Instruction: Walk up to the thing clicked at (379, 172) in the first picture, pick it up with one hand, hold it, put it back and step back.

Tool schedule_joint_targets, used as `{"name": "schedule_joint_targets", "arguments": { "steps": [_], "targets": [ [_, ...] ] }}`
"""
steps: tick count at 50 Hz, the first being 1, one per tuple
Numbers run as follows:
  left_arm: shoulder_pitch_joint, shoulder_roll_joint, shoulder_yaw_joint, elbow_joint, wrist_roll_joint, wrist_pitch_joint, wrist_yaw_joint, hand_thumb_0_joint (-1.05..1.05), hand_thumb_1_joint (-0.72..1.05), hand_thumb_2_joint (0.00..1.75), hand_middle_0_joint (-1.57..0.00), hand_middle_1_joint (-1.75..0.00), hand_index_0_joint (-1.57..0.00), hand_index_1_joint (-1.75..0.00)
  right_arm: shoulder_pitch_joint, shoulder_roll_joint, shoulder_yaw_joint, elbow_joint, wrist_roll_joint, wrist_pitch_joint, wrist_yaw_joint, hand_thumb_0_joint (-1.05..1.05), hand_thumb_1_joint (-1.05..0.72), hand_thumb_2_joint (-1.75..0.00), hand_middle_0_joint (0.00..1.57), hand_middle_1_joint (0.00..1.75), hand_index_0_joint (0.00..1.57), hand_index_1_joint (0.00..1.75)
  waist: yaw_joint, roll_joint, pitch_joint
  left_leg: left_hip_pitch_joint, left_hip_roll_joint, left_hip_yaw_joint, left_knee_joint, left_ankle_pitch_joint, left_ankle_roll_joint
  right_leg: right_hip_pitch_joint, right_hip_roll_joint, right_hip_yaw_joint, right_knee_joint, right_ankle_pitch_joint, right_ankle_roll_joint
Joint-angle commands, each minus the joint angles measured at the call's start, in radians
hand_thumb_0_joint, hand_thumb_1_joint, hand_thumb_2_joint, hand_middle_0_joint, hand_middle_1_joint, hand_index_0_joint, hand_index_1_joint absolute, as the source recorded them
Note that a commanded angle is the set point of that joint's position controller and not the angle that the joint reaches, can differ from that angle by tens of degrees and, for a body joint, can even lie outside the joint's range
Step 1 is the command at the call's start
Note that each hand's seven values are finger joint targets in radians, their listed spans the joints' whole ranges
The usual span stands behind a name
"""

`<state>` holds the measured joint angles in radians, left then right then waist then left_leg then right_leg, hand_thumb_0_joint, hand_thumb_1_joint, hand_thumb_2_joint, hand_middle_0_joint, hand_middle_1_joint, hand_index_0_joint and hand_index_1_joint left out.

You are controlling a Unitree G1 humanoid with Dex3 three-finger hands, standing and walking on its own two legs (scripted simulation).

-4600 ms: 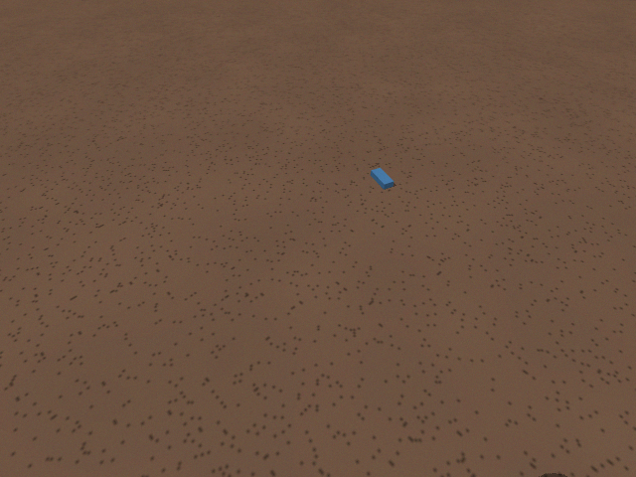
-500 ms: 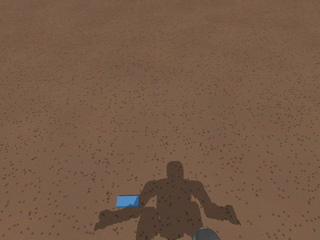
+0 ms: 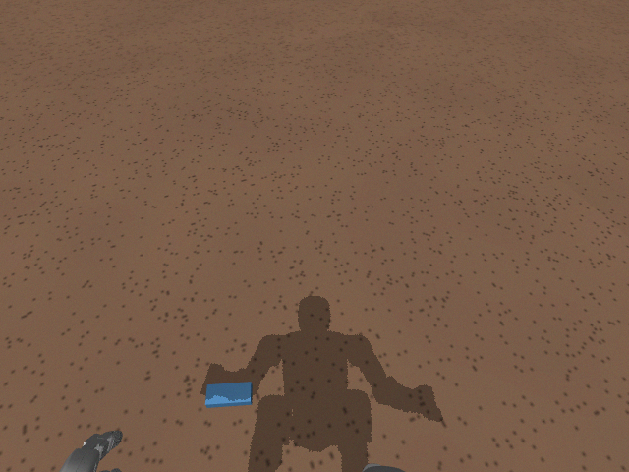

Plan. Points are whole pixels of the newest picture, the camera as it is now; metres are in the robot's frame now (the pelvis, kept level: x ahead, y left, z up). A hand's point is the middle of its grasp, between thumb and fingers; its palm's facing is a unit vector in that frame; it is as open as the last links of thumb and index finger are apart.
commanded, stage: walk up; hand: left
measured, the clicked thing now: (229, 394) +0.44 +0.25 -0.73
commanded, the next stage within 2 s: none
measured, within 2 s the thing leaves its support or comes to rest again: neither
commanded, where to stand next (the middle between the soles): +0.07 -0.02 m, yaw +1 degrees
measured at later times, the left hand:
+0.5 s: hand out of the picture +0.10 +0.24 -0.12, palm faces -0.01 -0.95 -0.30, open 7.4 cm
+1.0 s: hand out of the picture +0.11 +0.25 -0.12, palm faces -0.01 -0.95 -0.31, open 7.4 cm
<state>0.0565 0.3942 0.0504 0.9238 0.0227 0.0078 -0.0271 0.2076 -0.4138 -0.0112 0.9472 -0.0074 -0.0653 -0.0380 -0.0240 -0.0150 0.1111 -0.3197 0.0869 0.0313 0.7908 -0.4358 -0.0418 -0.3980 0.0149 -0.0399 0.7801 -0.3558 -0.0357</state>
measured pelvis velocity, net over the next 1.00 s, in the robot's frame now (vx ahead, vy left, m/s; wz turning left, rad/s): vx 0.02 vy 0.00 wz -0.02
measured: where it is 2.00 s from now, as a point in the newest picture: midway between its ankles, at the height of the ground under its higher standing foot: outside the picture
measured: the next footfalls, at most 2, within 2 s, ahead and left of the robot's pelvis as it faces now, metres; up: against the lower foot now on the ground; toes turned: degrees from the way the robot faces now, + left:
right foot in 1.36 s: +0.13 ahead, -0.21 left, +0.00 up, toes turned -4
left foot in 1.78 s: +0.08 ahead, +0.16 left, +0.00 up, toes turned +2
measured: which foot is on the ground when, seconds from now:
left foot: down 0.00-1.00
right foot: down 0.00-1.00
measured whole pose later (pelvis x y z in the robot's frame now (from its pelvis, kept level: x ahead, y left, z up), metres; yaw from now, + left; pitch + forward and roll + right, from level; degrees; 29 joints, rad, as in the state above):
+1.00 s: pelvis +0.02 +0.00 +0.04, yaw -1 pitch -2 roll +0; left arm 0.08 0.35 0.05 1.09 0.02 0.03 -0.04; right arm 0.13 -0.37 0.00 1.09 -0.02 -0.04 -0.02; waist 0.00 -0.01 0.05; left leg -0.11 0.06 0.04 0.40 -0.26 -0.04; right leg -0.21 0.02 -0.02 0.43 -0.19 -0.03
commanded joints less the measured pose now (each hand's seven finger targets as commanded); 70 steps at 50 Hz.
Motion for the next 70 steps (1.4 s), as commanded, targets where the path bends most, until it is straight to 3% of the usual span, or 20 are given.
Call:
{"name": "schedule_joint_targets", "arguments": {
  "steps": [1, 4, 7, 13, 17, 33, 39, 41, 55, 56, 57, 58, 59, 60, 62, 65, 67, 68, 69, 70],
  "targets": [
    [0.020, 0.231, 0.062, -0.045, -0.010, -0.018, 0.008, 0.00, 0.90, 0.90, -0.20, -0.30, -0.20, -0.30, 0.011, -0.193, -0.050, -0.027, 0.008, -0.006, -0.020, 0.00, -0.90, -0.90, 0.20, 0.30, 0.20, 0.30, 0.028, -0.037, -0.181, -0.037, -0.058, 0.023, -0.033, 0.013, 0.061, 0.156, -0.242, 0.369, -0.283, 0.176, -0.184],
    [-0.039, 0.229, 0.050, -0.047, 0.002, -0.005, 0.006, 0.00, 0.90, 0.90, -0.20, -0.30, -0.20, -0.30, 0.030, -0.188, -0.048, 0.007, 0.002, -0.006, -0.010, 0.00, -0.90, -0.90, 0.20, 0.30, 0.20, 0.30, 0.010, -0.117, -0.114, 0.035, -0.054, 0.005, -0.160, 0.043, 0.076, 0.047, -0.204, 0.307, -0.337, 0.006, -0.134],
    [-0.064, 0.197, 0.041, -0.035, 0.000, -0.002, 0.001, 0.00, 0.90, 0.90, -0.20, -0.30, -0.20, -0.30, 0.017, -0.217, -0.050, 0.024, -0.009, -0.012, -0.002, 0.00, -0.90, -0.90, 0.20, 0.30, 0.20, 0.30, 0.009, -0.081, -0.097, 0.068, 0.012, -0.085, -0.279, 0.079, 0.097, 0.028, -0.124, 0.226, -0.322, -0.023, -0.054],
    [-0.048, 0.194, 0.042, 0.005, -0.008, -0.009, -0.001, 0.00, 0.90, 0.90, -0.20, -0.30, -0.20, -0.30, -0.006, -0.194, -0.032, 0.057, -0.006, -0.010, -0.001, 0.00, -0.90, -0.90, 0.20, 0.30, 0.20, 0.30, 0.017, -0.065, -0.146, 0.077, -0.020, -0.024, -0.304, 0.150, 0.070, 0.152, -0.159, 0.247, -0.393, 0.050, -0.062],
    [-0.054, 0.179, 0.041, 0.026, -0.013, -0.003, -0.003, 0.00, 0.90, 0.90, -0.20, -0.30, -0.20, -0.30, -0.020, -0.199, -0.032, 0.076, -0.011, -0.010, -0.001, 0.00, -0.90, -0.90, 0.20, 0.30, 0.20, 0.30, 0.024, -0.038, -0.121, 0.089, 0.016, -0.065, -0.374, 0.169, 0.076, 0.150, -0.132, 0.204, -0.398, 0.051, -0.033],
    [-0.036, 0.151, 0.041, 0.086, -0.014, 0.003, -0.005, 0.00, 0.90, 0.90, -0.20, -0.30, -0.20, -0.30, -0.076, -0.198, -0.036, 0.095, -0.009, -0.010, -0.008, 0.00, -0.90, -0.90, 0.20, 0.30, 0.20, 0.30, 0.033, 0.036, -0.140, 0.132, 0.079, -0.084, -0.455, 0.302, 0.082, 0.239, -0.108, 0.141, -0.375, 0.268, -0.012],
    [-0.047, 0.158, 0.038, 0.094, -0.011, 0.002, -0.005, 0.00, 0.90, 0.90, -0.20, -0.30, -0.20, -0.30, -0.083, -0.189, -0.038, 0.095, -0.008, -0.005, -0.007, 0.00, -0.90, -0.90, 0.20, 0.30, 0.20, 0.30, 0.023, 0.008, -0.140, 0.145, 0.066, -0.064, -0.462, 0.304, 0.075, 0.256, -0.121, 0.155, -0.400, 0.293, -0.010],
    [-0.050, 0.166, 0.040, 0.096, -0.010, 0.003, -0.005, 0.00, 0.90, 0.90, -0.20, -0.30, -0.20, -0.30, -0.090, -0.184, -0.039, 0.094, -0.008, 0.000, -0.006, 0.00, -0.90, -0.90, 0.20, 0.30, 0.20, 0.30, 0.023, 0.004, -0.117, 0.144, 0.054, -0.052, -0.461, 0.272, 0.069, 0.234, -0.119, 0.160, -0.422, 0.223, -0.010],
    [-0.032, 0.161, 0.040, 0.094, -0.009, 0.000, 0.000, 0.00, 0.90, 0.90, -0.20, -0.30, -0.20, -0.30, -0.091, -0.182, -0.040, 0.099, -0.008, 0.003, -0.004, 0.00, -0.90, -0.90, 0.20, 0.30, 0.20, 0.30, 0.023, 0.005, -0.157, 0.194, 0.062, -0.045, -0.463, 0.335, 0.067, 0.264, -0.122, 0.160, -0.429, 0.297, -0.009],
    [-0.044, 0.227, 0.081, 0.037, 0.036, 0.018, -0.025, 0.00, 0.90, 0.90, -0.20, -0.30, -0.20, -0.30, 0.064, -0.271, -0.081, 0.113, -0.004, -0.006, -0.027, 0.00, -0.90, -0.90, 0.20, 0.30, 0.20, 0.30, -0.014, -0.054, -0.161, 0.286, 0.099, -0.111, -0.452, 0.241, 0.130, 0.141, -0.072, 0.108, -0.286, 0.188, -0.025],
    [-0.071, 0.203, 0.081, 0.017, 0.038, 0.032, -0.036, 0.00, 0.90, 0.90, -0.20, -0.30, -0.20, -0.30, 0.120, -0.319, -0.105, 0.126, -0.010, -0.010, -0.039, 0.00, -0.90, -0.90, 0.20, 0.30, 0.20, 0.30, -0.032, 0.038, -0.114, 0.369, 0.201, -0.212, -0.503, 0.180, 0.190, -0.041, -0.038, 0.055, -0.172, 0.043, -0.007],
    [-0.088, 0.194, 0.085, -0.012, 0.044, 0.045, -0.047, 0.00, 0.90, 0.90, -0.20, -0.30, -0.20, -0.30, 0.129, -0.358, -0.132, 0.103, -0.016, -0.014, -0.046, 0.00, -0.90, -0.90, 0.20, 0.30, 0.20, 0.30, -0.044, 0.127, -0.063, 0.376, 0.343, -0.342, -0.557, 0.158, 0.278, -0.182, -0.060, 0.063, 0.010, -0.124, 0.018],
    [-0.091, 0.201, 0.093, -0.039, 0.046, 0.054, -0.053, 0.00, 0.90, 0.90, -0.20, -0.30, -0.20, -0.30, 0.099, -0.378, -0.149, 0.064, -0.021, -0.022, -0.057, 0.00, -0.90, -0.90, 0.20, 0.30, 0.20, 0.30, -0.033, 0.122, -0.030, 0.318, 0.443, -0.419, -0.562, 0.219, 0.330, -0.228, -0.115, 0.144, 0.161, -0.163, 0.021],
    [-0.060, 0.209, 0.098, -0.046, 0.037, 0.056, -0.058, 0.00, 0.90, 0.90, -0.20, -0.30, -0.20, -0.30, 0.066, -0.357, -0.148, 0.035, -0.021, -0.028, -0.064, 0.00, -0.90, -0.90, 0.20, 0.30, 0.20, 0.30, 0.003, 0.066, -0.020, 0.278, 0.430, -0.386, -0.532, 0.283, 0.325, -0.219, -0.139, 0.193, 0.217, -0.136, 0.017],
    [-0.021, 0.189, 0.091, -0.056, 0.016, 0.044, -0.070, 0.00, 0.90, 0.90, -0.20, -0.30, -0.20, -0.30, 0.040, -0.316, -0.136, 0.010, -0.034, -0.038, -0.055, 0.00, -0.90, -0.90, 0.20, 0.30, 0.20, 0.30, 0.026, 0.103, -0.040, 0.319, 0.314, -0.246, -0.473, 0.298, 0.271, -0.213, -0.156, 0.191, 0.125, -0.119, 0.017],
    [0.021, 0.166, 0.089, -0.050, 0.004, 0.012, -0.078, 0.00, 0.90, 0.90, -0.20, -0.30, -0.20, -0.30, 0.009, -0.301, -0.128, -0.025, -0.042, -0.030, -0.003, 0.00, -0.90, -0.90, 0.20, 0.30, 0.20, 0.30, 0.029, 0.248, -0.076, 0.175, 0.175, -0.078, -0.408, 0.283, 0.213, 0.053, -0.089, 0.026, -0.077, -0.095, 0.011],
    [0.197, 0.150, 0.076, 0.068, -0.013, -0.035, -0.020, 0.00, 0.90, 0.90, -0.20, -0.30, -0.20, -0.30, -0.052, -0.182, -0.084, -0.048, -0.035, 0.027, 0.024, 0.00, -0.90, -0.90, 0.20, 0.30, 0.20, 0.30, 0.090, 0.131, -0.089, -0.067, 0.038, 0.057, -0.112, 0.261, 0.152, 0.378, 0.020, -0.075, -0.269, 0.189, 0.058],
    [0.297, 0.268, 0.102, 0.087, -0.011, -0.049, 0.020, 0.00, 0.90, 0.90, -0.20, -0.30, -0.20, -0.30, -0.024, -0.098, -0.055, -0.082, -0.033, 0.056, 0.031, 0.00, -0.90, -0.90, 0.20, 0.30, 0.20, 0.30, 0.133, -0.142, -0.094, -0.209, -0.038, 0.087, 0.130, 0.042, 0.108, 0.428, -0.114, 0.109, -0.390, 0.284, 0.058],
    [0.336, 0.418, 0.121, 0.049, 0.000, -0.064, 0.057, 0.00, 0.90, 0.90, -0.20, -0.30, -0.20, -0.30, -0.015, -0.074, -0.049, -0.125, -0.035, 0.086, 0.032, 0.00, -0.90, -0.90, 0.20, 0.30, 0.20, 0.30, 0.122, -0.262, -0.104, -0.271, -0.134, -0.112, 0.326, -0.245, 0.068, 0.321, -0.434, 0.574, -0.502, 0.500, -0.061],
    [0.270, 0.430, 0.110, 0.013, -0.004, -0.061, 0.074, 0.00, 0.90, 0.90, -0.20, -0.30, -0.20, -0.30, -0.027, -0.161, -0.089, -0.126, -0.035, 0.119, 0.028, 0.00, -0.90, -0.90, 0.20, 0.30, 0.20, 0.30, 0.096, -0.080, -0.102, -0.212, -0.080, -0.234, 0.422, -0.238, 0.059, 0.212, -0.500, 0.624, -0.476, 0.462, -0.187]
  ]
}}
